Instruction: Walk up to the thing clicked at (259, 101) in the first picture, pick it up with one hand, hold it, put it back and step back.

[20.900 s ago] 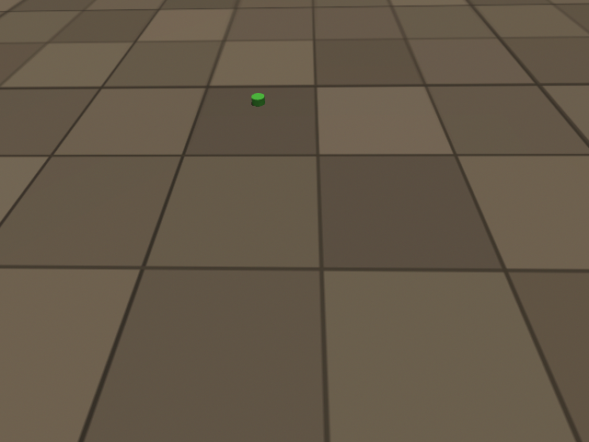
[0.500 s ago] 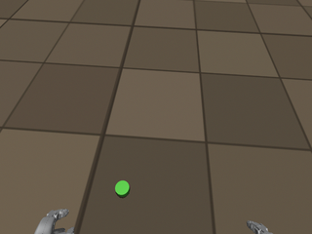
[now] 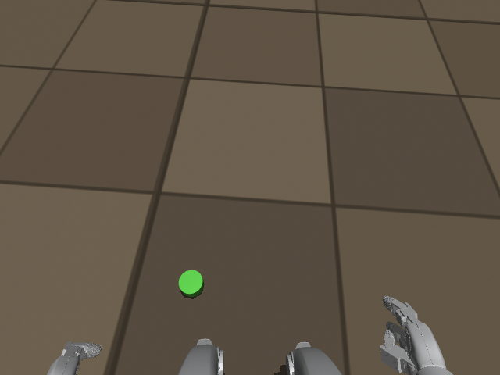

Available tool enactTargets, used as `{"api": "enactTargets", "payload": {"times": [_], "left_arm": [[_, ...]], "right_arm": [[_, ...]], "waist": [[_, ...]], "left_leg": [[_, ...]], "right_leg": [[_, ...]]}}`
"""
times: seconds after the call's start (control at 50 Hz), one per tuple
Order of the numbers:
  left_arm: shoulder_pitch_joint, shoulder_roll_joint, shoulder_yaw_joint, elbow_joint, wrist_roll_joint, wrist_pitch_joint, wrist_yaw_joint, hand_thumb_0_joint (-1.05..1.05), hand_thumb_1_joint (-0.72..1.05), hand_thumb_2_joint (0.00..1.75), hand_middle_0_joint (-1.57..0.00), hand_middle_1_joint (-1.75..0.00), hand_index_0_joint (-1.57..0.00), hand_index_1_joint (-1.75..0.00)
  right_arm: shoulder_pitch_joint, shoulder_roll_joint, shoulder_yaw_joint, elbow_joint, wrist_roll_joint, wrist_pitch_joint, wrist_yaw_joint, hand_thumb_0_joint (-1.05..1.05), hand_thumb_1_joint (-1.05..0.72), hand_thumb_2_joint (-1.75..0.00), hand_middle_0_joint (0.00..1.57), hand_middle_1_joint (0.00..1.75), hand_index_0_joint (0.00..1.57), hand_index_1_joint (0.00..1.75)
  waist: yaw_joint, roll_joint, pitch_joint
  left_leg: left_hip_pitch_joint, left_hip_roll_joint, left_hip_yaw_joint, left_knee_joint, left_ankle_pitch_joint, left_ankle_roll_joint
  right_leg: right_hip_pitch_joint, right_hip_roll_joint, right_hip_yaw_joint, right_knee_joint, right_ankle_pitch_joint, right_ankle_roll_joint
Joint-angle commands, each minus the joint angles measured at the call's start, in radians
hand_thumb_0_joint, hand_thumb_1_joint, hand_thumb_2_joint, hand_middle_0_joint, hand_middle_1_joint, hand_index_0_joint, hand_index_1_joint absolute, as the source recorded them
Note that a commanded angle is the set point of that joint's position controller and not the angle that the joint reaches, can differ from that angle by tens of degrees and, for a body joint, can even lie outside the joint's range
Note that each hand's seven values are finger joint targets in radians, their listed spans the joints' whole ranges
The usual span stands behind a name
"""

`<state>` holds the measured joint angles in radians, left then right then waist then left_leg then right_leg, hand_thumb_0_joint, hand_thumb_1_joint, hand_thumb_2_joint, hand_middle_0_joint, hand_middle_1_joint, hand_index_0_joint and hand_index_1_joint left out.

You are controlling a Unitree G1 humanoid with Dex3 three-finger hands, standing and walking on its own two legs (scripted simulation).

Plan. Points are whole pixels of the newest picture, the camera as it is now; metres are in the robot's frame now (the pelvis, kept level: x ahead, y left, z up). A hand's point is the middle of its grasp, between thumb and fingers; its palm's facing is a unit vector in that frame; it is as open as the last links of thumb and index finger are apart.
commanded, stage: rise first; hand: left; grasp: from above
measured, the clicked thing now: (191, 283) +0.44 +0.20 -0.67
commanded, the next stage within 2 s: none
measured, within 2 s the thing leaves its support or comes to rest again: neither
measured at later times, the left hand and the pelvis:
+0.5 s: hand (122, 355) +0.20 +0.28 -0.28, palm faces -0.43 -0.61 -0.67, open 14.2 cm; pelvis -0.03 +0.00 -0.14, yaw -1 degrees
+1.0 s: hand (147, 310) +0.31 +0.28 -0.44, palm faces -0.47 -0.17 -0.87, open 14.1 cm; pelvis -0.09 +0.00 -0.29, yaw -5 degrees
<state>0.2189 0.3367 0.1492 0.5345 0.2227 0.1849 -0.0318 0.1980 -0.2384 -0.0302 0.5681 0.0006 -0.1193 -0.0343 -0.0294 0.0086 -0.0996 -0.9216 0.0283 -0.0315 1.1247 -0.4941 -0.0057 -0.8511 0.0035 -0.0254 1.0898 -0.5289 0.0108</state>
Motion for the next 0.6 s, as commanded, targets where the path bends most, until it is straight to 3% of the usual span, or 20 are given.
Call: {"api": "enactTargets", "payload": {"times": [0.0, 0.04, 0.14, 0.18, 0.2, 0.22, 0.3, 0.38, 0.42, 0.52, 0.58], "left_arm": [[0.057, 0.178, 0.064, -0.172, 0.027, -0.006, 0.025, 0.0, -0.55, 0.98, -0.06, -1.09, -0.06, -1.09], [0.072, 0.184, 0.069, -0.184, 0.035, -0.004, 0.027, 0.0, -0.55, 0.98, -0.05, -1.08, -0.05, -1.08], [0.063, 0.188, 0.06, -0.23, 0.064, -0.022, 0.035, 0.0, -0.56, 0.98, -0.05, -1.09, -0.05, -1.09], [0.009, 0.188, 0.043, -0.217, 0.089, -0.045, 0.037, 0.0, -0.58, 1.0, -0.05, -1.07, -0.04, -1.08], [-0.003, 0.197, 0.048, -0.208, 0.105, -0.059, 0.038, 0.0, -0.57, 1.0, -0.05, -1.07, -0.04, -1.08], [-0.022, 0.201, 0.05, -0.185, 0.126, -0.075, 0.042, 0.0, -0.56, 1.01, -0.04, -1.06, -0.03, -1.07], [-0.113, 0.224, 0.041, -0.141, 0.212, -0.152, 0.054, 0.0, -0.54, 1.0, -0.04, -1.07, -0.03, -1.08], [-0.226, 0.255, 0.025, -0.072, 0.308, -0.232, 0.084, 0.0, -0.55, 1.01, -0.05, -1.08, -0.04, -1.09], [-0.288, 0.32, 0.065, -0.057, 0.354, -0.265, 0.117, 0.0, -0.55, 1.01, -0.05, -1.08, -0.04, -1.09], [-0.435, 0.362, 0.06, 0.05, 0.458, -0.303, 0.167, 0.0, -0.58, 1.03, -0.06, -1.07, -0.05, -1.08], [-0.549, 0.402, 0.058, 0.12, 0.521, -0.322, 0.185, 0.0, -0.59, 1.05, -0.06, -1.06, -0.05, -1.08]], "right_arm": [[0.006, -0.144, -0.055, -0.143, 0.006, -0.065, -0.013, 0.0, -0.89, -0.9, 0.2, 0.3, 0.2, 0.3], [-0.004, -0.147, -0.057, -0.149, 0.005, -0.069, -0.011, 0.0, -0.89, -0.9, 0.2, 0.3, 0.2, 0.3], [-0.006, -0.147, -0.058, -0.155, 0.005, -0.084, -0.003, 0.0, -0.87, -0.89, 0.2, 0.3, 0.2, 0.3], [-0.018, -0.155, -0.058, -0.149, 0.002, -0.091, 0.007, 0.0, -0.87, -0.89, 0.2, 0.3, 0.2, 0.3], [-0.021, -0.157, -0.06, -0.146, 0.002, -0.094, 0.011, 0.0, -0.86, -0.89, 0.2, 0.3, 0.2, 0.3], [-0.025, -0.16, -0.065, -0.142, 0.001, -0.098, 0.014, 0.0, -0.85, -0.89, 0.2, 0.3, 0.2, 0.3], [-0.042, -0.176, -0.071, -0.118, 0.003, -0.113, 0.034, 0.0, -0.84, -0.89, 0.2, 0.3, 0.2, 0.3], [-0.05, -0.194, -0.083, -0.08, 0.002, -0.118, 0.05, 0.0, -0.86, -0.89, 0.2, 0.3, 0.2, 0.3], [-0.054, -0.206, -0.085, -0.059, 0.003, -0.115, 0.057, 0.0, -0.86, -0.89, 0.2, 0.3, 0.2, 0.3], [-0.041, -0.211, -0.095, -0.012, -0.007, -0.096, 0.071, 0.0, -0.88, -0.9, 0.2, 0.3, 0.2, 0.3], [-0.029, -0.211, -0.098, 0.014, -0.014, -0.081, 0.079, 0.0, -0.88, -0.9, 0.2, 0.3, 0.2, 0.3]], "waist": [[-0.005, 0.05, -0.256], [0.004, 0.069, -0.245], [-0.008, 0.071, -0.304], [-0.017, 0.084, -0.287], [-0.008, 0.08, -0.292], [-0.012, 0.075, -0.29], [-0.003, 0.088, -0.368], [-0.006, 0.09, -0.472], [0.015, 0.103, -0.513], [0.018, 0.072, -0.618], [0.021, 0.035, -0.64]], "left_leg": [[0.165, -0.017, 0.021, -0.103, 0.238, 0.02], [0.137, -0.015, 0.017, -0.091, 0.205, 0.017], [0.088, -0.015, 0.009, 0.003, 0.269, 0.02], [0.036, -0.01, -0.011, 0.041, 0.254, 0.016], [0.009, -0.01, -0.017, 0.061, 0.221, 0.017], [-0.029, -0.011, -0.015, 0.085, 0.168, 0.018], [-0.119, -0.014, -0.026, 0.194, 0.154, 0.015], [-0.201, -0.017, -0.023, 0.327, 0.194, 0.018], [-0.254, -0.017, -0.025, 0.375, 0.199, 0.016], [-0.383, -0.023, 0.006, 0.529, 0.182, 0.03], [-0.494, -0.024, 0.017, 0.604, 0.114, 0.037]], "right_leg": [[0.051, 0.014, -0.005, -0.105, 0.239, -0.03], [0.002, 0.016, -0.009, -0.077, 0.199, -0.034], [-0.068, 0.019, -0.01, 0.011, 0.25, -0.035], [-0.163, 0.019, -0.016, 0.08, 0.212, -0.038], [-0.195, 0.017, -0.016, 0.106, 0.183, -0.039], [-0.231, 0.02, -0.014, 0.127, 0.149, -0.039], [-0.362, 0.018, -0.007, 0.258, 0.136, -0.042], [-0.483, 0.022, -0.004, 0.378, 0.165, -0.04], [-0.534, 0.02, -0.004, 0.438, 0.167, -0.044], [-0.592, 0.029, -0.001, 0.516, 0.171, -0.037], [-0.626, 0.032, -0.001, 0.55, 0.125, -0.034]]}}
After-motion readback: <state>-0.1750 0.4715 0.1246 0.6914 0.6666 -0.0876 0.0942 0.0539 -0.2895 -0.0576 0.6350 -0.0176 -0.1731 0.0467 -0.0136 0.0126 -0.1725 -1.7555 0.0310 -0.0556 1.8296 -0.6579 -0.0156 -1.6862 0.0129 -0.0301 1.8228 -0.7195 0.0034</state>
